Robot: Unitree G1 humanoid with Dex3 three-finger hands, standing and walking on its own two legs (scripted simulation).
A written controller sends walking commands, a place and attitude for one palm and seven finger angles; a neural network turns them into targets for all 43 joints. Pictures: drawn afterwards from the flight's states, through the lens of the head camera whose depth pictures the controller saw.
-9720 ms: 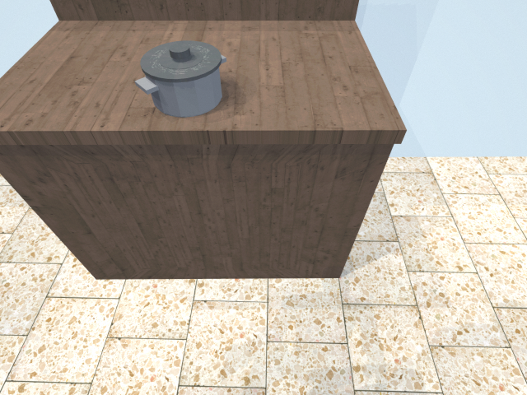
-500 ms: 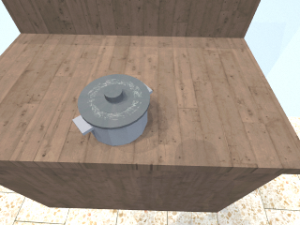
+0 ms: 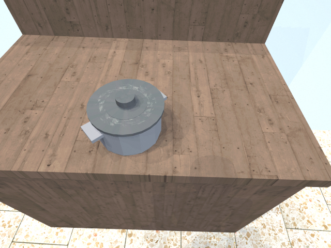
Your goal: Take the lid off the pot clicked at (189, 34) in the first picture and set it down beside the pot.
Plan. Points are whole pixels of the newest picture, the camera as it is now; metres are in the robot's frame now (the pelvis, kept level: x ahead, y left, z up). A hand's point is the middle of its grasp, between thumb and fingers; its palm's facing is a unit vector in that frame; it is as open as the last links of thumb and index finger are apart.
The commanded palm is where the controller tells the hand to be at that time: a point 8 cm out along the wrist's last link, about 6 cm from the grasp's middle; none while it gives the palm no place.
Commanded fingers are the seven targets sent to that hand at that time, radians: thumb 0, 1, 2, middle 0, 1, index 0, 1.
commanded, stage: look again from close up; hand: left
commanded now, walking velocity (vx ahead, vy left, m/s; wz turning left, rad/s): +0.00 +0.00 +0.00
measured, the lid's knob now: (125, 98) +0.40 +0.12 +0.15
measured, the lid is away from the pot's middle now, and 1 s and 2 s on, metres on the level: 0.00 0.00 0.00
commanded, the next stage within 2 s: lift the closed hand beside the body in 0.98 s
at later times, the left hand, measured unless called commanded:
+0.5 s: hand out of the picture -0.02 +0.17 -0.18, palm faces +0.02 -0.99 -0.15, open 7.4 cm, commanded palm none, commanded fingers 0.00 0.90 0.90 -0.20 -0.30 -0.20 -0.30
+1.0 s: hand out of the picture -0.03 +0.18 -0.18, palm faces +0.01 -0.99 -0.15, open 7.4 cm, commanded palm none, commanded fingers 0.00 0.90 0.90 -0.20 -0.30 -0.20 -0.30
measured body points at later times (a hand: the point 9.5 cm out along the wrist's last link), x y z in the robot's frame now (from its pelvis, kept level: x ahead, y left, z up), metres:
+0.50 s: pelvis -0.01 +0.01 +0.00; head +0.02 +0.03 +0.45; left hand -0.02 +0.23 -0.17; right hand -0.03 -0.19 -0.16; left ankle -0.04 +0.12 -0.74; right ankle -0.02 -0.13 -0.74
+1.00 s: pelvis -0.01 +0.02 +0.00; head +0.01 +0.04 +0.45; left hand -0.03 +0.23 -0.17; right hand -0.04 -0.18 -0.16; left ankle -0.04 +0.12 -0.74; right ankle -0.02 -0.13 -0.74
